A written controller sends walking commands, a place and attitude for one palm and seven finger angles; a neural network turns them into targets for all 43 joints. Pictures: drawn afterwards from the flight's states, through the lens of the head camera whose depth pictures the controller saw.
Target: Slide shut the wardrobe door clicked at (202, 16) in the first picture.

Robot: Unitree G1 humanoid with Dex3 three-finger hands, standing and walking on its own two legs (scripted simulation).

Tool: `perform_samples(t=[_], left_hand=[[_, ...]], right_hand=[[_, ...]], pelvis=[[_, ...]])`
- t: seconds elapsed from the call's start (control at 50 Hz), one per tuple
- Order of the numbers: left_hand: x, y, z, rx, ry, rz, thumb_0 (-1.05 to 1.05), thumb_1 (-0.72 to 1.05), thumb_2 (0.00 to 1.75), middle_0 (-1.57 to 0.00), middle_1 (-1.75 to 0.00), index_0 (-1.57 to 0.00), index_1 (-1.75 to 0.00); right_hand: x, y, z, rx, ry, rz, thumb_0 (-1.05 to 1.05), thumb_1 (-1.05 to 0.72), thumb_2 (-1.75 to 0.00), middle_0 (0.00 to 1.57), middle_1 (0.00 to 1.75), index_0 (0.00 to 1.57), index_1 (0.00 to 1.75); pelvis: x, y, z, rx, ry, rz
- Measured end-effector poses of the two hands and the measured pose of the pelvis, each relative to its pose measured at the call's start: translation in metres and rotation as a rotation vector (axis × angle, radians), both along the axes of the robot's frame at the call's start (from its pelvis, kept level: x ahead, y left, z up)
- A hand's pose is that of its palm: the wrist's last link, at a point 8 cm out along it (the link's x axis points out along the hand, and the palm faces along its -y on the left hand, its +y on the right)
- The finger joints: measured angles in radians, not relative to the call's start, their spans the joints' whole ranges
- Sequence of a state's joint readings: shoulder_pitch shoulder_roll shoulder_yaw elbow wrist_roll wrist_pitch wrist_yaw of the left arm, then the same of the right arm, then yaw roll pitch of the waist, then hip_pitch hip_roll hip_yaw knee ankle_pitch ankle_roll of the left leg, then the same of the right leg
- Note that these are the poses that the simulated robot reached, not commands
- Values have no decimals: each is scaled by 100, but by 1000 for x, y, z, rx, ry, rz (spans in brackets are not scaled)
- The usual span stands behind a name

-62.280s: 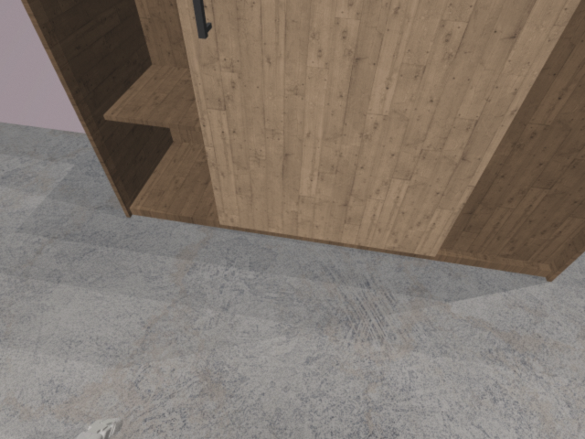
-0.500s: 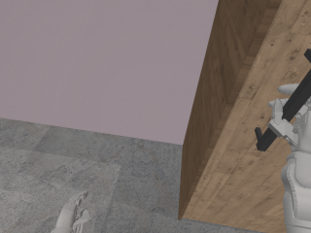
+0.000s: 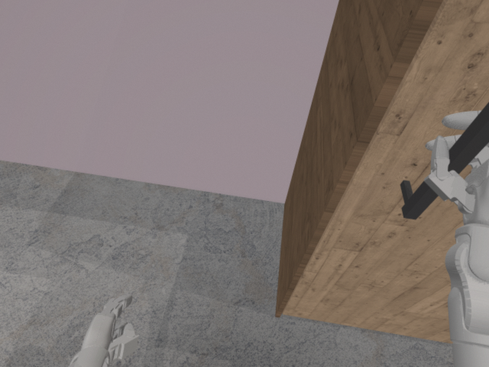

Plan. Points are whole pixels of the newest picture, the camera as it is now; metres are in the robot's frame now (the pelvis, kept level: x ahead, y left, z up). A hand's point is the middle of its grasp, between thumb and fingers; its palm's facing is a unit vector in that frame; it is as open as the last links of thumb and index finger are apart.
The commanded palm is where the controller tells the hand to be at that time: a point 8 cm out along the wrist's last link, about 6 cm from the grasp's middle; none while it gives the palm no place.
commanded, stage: stop walking and hold the door there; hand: right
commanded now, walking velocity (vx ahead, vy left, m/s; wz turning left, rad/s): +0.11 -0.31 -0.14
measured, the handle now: (449, 149) +0.37 -0.23 +0.22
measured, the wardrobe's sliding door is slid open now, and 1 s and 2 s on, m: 0.00 0.00 0.00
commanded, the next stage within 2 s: loosen the grip on the handle in 1.02 s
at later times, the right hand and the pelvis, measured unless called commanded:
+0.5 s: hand (444, 179) +0.32 -0.21 +0.21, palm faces +0.07 +0.98 -0.19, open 6.3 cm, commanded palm +0.30 -0.26 +0.18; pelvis -0.05 -0.11 +0.00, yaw +2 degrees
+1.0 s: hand (440, 180) +0.32 -0.20 +0.21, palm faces +0.04 +1.00 -0.08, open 6.0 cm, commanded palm +0.30 -0.24 +0.18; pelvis -0.03 -0.10 +0.00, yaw +2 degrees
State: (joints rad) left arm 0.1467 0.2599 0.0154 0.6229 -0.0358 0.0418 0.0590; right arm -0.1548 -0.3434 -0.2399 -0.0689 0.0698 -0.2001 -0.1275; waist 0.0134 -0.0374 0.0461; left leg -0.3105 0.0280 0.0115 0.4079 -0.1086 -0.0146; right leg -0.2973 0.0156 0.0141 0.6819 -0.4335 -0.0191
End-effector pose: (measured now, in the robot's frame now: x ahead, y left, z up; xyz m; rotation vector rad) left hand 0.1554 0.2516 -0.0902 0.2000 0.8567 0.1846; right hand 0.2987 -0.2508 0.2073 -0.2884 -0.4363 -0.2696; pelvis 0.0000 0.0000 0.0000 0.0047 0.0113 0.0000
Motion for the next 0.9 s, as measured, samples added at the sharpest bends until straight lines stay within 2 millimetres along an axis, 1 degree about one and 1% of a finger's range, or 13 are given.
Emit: perform_samples(t=[0.08, 0.14, 0.2, 0.26, 0.34, 0.38, 0.42, 0.46, 0.52, 0.62, 0.74, 0.82, 0.9], left_hand=[[-17, -14, 0, 26, 11, 4, 1, 91, 90, -20, -30, -20, -30], [-30, -32, -3, 38, 3, 19, 1, 91, 90, -20, -30, -20, -30], [-46, -58, -8, 29, -1, 48, 1, 91, 90, -20, -30, -20, -30], [-65, -92, -13, -34, 4, 84, 1, 91, 90, -20, -30, -20, -30], [-86, -138, -22, -120, 77, 44, 1, 91, 90, -20, -30, -20, -30], [-91, -154, -26, -145, 108, 10, 1, 91, 90, -20, -30, -20, -30], [-92, -163, -32, -162, 120, -16, 1, 91, 90, -20, -30, -20, -30], [-91, -166, -35, -168, 123, -29, 1, 91, 90, -20, -30, -21, -30], [-85, -162, -34, -160, 107, -21, 1, 91, 90, -20, -30, -21, -30], [-70, -141, -20, -77, 66, -17, 1, 91, 90, -20, -30, -21, -30], [-46, -120, -1, -9, -5, -18, 1, 91, 90, -20, -30, -20, -30], [-30, -116, 7, -3, -43, -29, 1, 91, 90, -20, -30, -20, -30], [-20, -120, 10, -15, -65, -43, 1, 91, 90, -20, -30, -20, -30]], right_hand=[[1, -3, 0, 9, -4, 52, -13, -68, -75, 45, 140, 34, 140], [0, -7, -2, 13, -9, 109, -14, -65, -72, 42, 140, 35, 140], [0, -10, -2, 6, -6, 171, -14, -65, -70, 38, 139, 33, 135], [0, -11, -1, 12, 19, 209, -11, -65, -71, 34, 139, 31, 131], [0, -12, 0, 40, 38, 239, -8, -66, -72, 30, 138, 32, 131], [0, -12, -1, 45, 32, 244, -8, -66, -72, 29, 138, 32, 130], [0, -11, -2, 47, 25, 244, -8, -67, -73, 28, 138, 31, 129], [-1, -11, -1, 44, 34, 245, -7, -67, -73, 28, 138, 30, 129], [-1, -12, 0, 42, 47, 253, -7, -67, -73, 28, 138, 31, 130], [-1, -11, 0, 61, 47, 264, -6, -67, -73, 26, 138, 31, 130], [-1, -10, -1, 74, 51, 264, -5, -68, -74, 25, 137, 30, 130], [-1, -8, -2, 109, 59, 272, -4, -70, -77, 28, 137, 29, 130], [-2, -6, -3, 145, 62, 274, -3, -73, -80, 35, 138, 27, 133]], pelvis=[[-18, -22, -1, -31, 3, -14], [-30, -45, -6, -43, -3, -23], [-41, -70, -10, -58, -25, -10], [-44, -90, -6, -22, -29, 28], [-42, -99, -1, 9, -20, 22], [-41, -99, -2, 0, -18, 33], [-42, -100, -5, -8, -18, 43], [-44, -103, -4, 12, -26, 35], [-46, -106, -4, 16, -24, 33], [-44, -109, -2, 3, -19, 37], [-39, -108, 1, 1, -17, 34], [-37, -105, 2, 2, -16, 32], [-35, -103, 3, 2, -15, 29]])
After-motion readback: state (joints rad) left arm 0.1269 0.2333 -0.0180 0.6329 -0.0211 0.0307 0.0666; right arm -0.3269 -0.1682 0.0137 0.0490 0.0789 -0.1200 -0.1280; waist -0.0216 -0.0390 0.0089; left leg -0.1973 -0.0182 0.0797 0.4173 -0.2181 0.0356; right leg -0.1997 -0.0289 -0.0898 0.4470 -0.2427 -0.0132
